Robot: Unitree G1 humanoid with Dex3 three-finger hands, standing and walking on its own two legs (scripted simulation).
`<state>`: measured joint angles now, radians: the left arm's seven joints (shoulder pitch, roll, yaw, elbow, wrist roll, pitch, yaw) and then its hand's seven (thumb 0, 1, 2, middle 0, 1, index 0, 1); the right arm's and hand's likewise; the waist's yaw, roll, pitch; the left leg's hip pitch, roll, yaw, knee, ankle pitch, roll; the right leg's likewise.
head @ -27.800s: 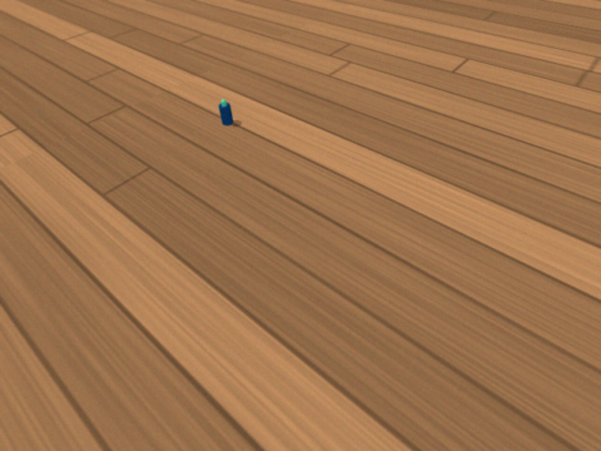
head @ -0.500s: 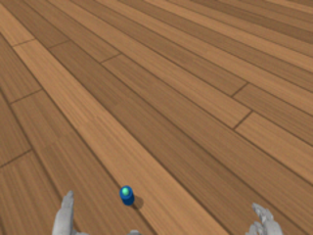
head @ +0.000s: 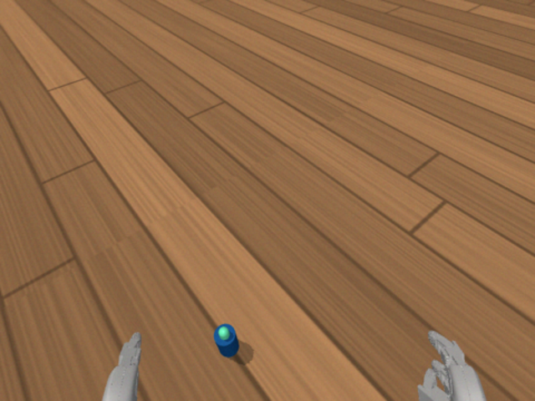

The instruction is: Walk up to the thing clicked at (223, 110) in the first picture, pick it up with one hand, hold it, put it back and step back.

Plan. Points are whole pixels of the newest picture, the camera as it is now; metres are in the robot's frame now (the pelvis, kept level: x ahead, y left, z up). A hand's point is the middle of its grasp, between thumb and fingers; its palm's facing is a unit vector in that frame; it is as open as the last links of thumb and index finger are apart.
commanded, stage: home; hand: left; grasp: from the side
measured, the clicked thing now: (226, 338) +0.44 +0.19 -0.64
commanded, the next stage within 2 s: stand in 1.30 s
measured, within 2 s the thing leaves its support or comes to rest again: neither
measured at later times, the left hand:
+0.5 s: hand out of the picture +0.16 +0.17 -0.05, palm faces +0.10 -0.95 -0.28, open 17.5 cm
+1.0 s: hand out of the picture +0.16 +0.18 -0.05, palm faces +0.10 -0.95 -0.28, open 17.4 cm
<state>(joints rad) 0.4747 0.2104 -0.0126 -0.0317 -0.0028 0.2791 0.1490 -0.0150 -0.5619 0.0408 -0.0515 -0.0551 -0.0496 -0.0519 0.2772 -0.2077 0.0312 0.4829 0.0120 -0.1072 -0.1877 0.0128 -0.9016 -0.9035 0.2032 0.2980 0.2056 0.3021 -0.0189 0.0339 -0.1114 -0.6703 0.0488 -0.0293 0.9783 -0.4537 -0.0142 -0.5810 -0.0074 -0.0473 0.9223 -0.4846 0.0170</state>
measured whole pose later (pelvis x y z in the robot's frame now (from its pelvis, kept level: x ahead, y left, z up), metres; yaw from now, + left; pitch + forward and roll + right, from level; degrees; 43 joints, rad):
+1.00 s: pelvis -0.01 +0.00 +0.00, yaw +0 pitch +7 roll -2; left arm 0.46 0.20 -0.01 0.02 0.00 0.24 0.14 -0.01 -0.52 0.07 -0.06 -0.07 -0.05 -0.06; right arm 0.28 -0.20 0.03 0.52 0.01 -0.14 -0.18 0.01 -0.90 -0.90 0.20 0.30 0.20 0.30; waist -0.02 0.03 -0.10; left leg -0.64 0.05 -0.02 0.95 -0.42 -0.01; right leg -0.56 -0.01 -0.04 0.90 -0.46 0.02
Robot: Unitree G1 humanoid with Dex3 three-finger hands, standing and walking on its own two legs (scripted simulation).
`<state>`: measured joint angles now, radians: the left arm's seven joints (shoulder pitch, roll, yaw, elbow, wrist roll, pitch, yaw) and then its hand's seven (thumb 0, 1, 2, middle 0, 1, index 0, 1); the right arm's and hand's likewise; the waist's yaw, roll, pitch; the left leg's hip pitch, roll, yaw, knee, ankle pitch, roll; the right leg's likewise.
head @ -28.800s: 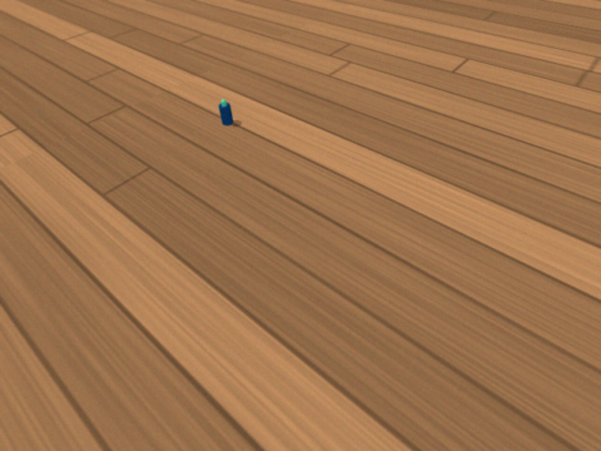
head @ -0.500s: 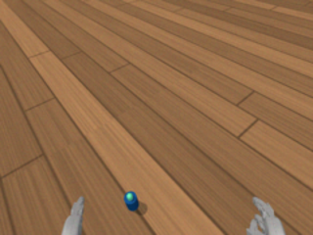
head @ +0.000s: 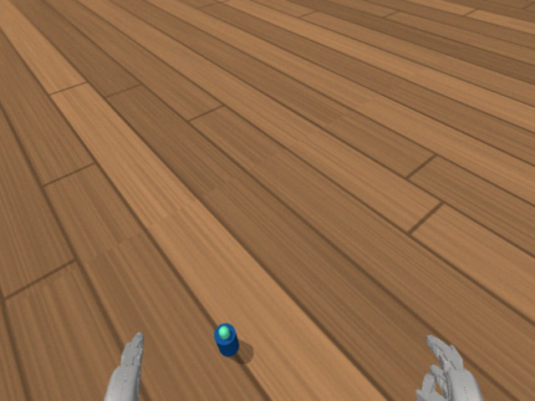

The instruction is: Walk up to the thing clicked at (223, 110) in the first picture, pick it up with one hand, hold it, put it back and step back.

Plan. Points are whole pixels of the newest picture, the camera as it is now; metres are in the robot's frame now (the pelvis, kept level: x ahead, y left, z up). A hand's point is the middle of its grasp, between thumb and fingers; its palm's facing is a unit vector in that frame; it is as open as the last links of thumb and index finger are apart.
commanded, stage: home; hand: left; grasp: from the side
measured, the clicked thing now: (226, 338) +0.45 +0.20 -0.64
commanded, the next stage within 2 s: stand in 0.30 s
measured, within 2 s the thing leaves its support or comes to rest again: neither
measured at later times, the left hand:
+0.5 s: hand (167, 390) +0.18 +0.18 -0.06, palm faces +0.11 -0.95 -0.28, open 16.9 cm
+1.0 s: hand out of the picture +0.12 +0.24 -0.11, palm faces +0.00 -0.94 -0.35, open 7.7 cm
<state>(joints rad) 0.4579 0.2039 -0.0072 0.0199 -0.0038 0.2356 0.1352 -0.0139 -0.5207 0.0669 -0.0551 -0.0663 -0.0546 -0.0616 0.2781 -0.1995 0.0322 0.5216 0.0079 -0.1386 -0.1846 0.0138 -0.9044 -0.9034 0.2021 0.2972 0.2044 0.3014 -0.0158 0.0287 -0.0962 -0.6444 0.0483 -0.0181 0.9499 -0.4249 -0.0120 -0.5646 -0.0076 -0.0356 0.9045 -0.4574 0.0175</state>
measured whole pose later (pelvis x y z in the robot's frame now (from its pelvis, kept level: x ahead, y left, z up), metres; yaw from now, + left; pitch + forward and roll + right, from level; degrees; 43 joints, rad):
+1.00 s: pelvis +0.00 +0.00 +0.02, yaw +1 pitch +0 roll +0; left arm 0.25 0.33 0.02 0.68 0.05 0.01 0.02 0.00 0.83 0.88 -0.20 -0.30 -0.20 -0.30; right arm 0.19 -0.30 -0.03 0.84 -0.05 -0.03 -0.01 0.01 -0.91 -0.90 0.20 0.30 0.21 0.30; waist 0.01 -0.02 0.02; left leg -0.42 0.01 0.01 0.77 -0.36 0.01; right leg -0.36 -0.05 -0.02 0.76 -0.41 0.03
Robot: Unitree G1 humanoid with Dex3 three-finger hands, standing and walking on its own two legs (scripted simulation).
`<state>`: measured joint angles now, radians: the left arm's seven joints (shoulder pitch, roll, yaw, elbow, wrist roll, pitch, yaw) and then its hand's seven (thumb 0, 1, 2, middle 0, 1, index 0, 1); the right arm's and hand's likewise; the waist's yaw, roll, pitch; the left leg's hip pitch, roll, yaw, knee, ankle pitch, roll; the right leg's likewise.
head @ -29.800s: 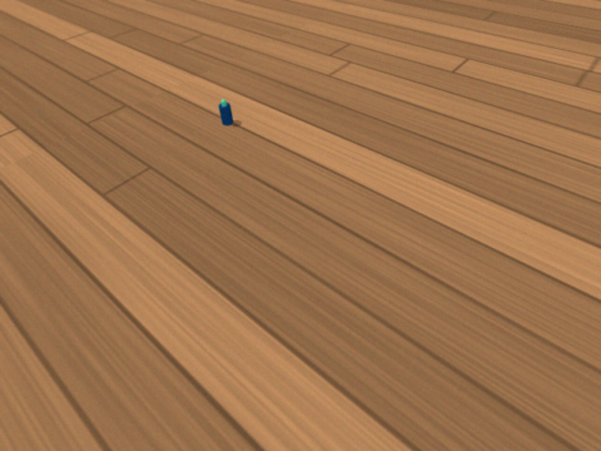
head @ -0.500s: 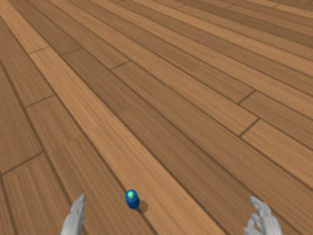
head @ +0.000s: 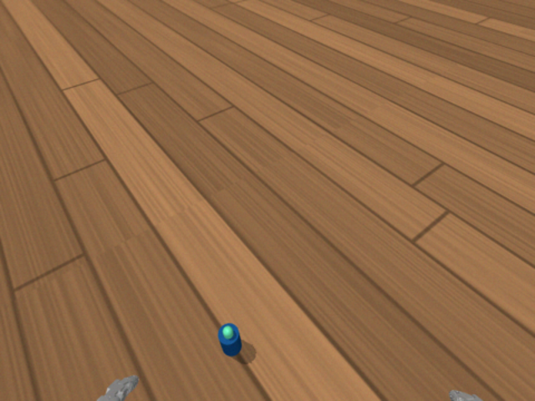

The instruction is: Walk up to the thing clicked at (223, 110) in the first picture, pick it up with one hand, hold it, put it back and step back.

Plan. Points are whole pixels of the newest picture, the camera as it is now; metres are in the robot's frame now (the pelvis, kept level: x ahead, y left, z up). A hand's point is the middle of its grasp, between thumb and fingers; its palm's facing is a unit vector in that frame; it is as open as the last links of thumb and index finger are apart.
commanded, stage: stand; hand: left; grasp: from the side
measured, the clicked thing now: (229, 338) +0.45 +0.19 -0.66
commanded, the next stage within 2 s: step back in 1.92 s
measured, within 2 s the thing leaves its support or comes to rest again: neither
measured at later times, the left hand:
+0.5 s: hand out of the picture +0.02 +0.25 -0.13, palm faces +0.00 -0.94 -0.34, open 7.4 cm
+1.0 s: hand out of the picture +0.04 +0.24 -0.13, palm faces -0.02 -0.94 -0.34, open 7.4 cm
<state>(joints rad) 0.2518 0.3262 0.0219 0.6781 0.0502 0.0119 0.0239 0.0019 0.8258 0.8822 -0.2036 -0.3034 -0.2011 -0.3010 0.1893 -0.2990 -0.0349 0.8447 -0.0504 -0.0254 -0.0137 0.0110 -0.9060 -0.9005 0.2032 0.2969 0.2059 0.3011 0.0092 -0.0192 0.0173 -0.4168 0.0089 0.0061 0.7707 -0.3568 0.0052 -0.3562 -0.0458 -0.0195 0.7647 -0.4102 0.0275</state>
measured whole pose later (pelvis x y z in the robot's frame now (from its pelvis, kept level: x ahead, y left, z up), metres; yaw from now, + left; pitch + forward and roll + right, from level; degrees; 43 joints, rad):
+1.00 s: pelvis -0.01 +0.00 +0.03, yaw +0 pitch -3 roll +0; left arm 0.15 0.32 0.00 1.15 0.02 -0.01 0.01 0.00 0.91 0.90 -0.20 -0.30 -0.20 -0.30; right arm 0.14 -0.32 -0.02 1.16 -0.02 0.00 0.00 0.01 -0.91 -0.90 0.20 0.30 0.20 0.30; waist 0.00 0.01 0.06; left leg -0.17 0.01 0.00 0.37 -0.14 0.00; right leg -0.12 -0.04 -0.03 0.38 -0.20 0.03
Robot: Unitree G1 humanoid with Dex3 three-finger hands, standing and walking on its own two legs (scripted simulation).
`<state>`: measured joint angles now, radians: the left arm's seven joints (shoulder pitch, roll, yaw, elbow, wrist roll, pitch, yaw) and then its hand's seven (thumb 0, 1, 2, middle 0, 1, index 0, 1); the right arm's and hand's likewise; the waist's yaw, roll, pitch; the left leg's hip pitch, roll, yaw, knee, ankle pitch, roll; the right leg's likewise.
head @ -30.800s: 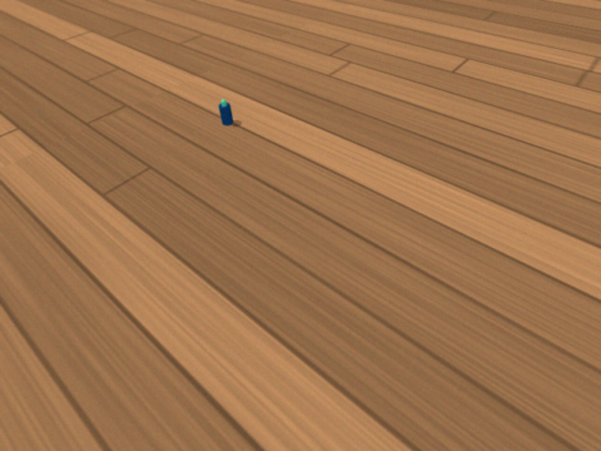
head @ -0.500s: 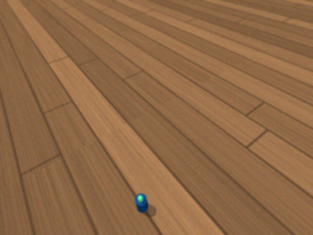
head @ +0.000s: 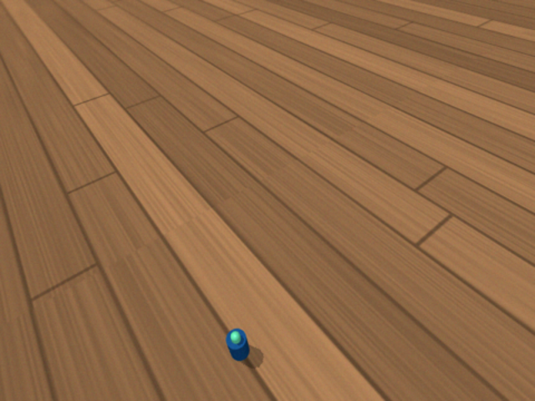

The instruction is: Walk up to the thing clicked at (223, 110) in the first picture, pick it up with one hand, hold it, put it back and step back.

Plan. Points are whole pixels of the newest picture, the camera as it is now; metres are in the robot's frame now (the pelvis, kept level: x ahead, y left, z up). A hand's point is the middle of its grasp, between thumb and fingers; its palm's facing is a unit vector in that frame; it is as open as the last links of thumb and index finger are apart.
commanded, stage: stand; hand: left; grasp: from the side
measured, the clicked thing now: (237, 343) +0.46 +0.19 -0.70
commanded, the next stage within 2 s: step back in 0.92 s
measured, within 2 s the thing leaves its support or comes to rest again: neither
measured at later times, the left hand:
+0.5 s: hand out of the picture +0.10 +0.24 -0.16, palm faces -0.02 -0.94 -0.33, open 7.4 cm
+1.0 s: hand out of the picture +0.10 +0.25 -0.16, palm faces +0.01 -0.94 -0.34, open 7.4 cm
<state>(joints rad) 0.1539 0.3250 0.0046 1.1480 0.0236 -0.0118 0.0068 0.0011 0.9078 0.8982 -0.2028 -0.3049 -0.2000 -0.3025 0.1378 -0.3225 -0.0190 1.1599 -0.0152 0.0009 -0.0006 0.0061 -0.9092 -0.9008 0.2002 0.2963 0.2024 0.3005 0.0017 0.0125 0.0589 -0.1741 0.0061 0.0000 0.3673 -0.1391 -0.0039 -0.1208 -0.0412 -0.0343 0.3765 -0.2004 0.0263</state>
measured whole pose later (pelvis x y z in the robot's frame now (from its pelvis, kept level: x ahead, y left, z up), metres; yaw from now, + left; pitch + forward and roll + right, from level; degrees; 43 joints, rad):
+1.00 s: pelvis +0.02 -0.01 +0.00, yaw +0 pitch -2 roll -1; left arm 0.10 0.34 0.04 1.10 0.00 0.00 0.00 0.00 0.91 0.90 -0.20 -0.30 -0.20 -0.30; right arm 0.07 -0.35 -0.02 1.12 0.00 0.01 0.00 0.01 -0.91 -0.90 0.20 0.30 0.20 0.30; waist -0.01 0.02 0.09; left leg -0.20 0.03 -0.01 0.42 -0.19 -0.01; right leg -0.12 -0.02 -0.04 0.38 -0.22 0.01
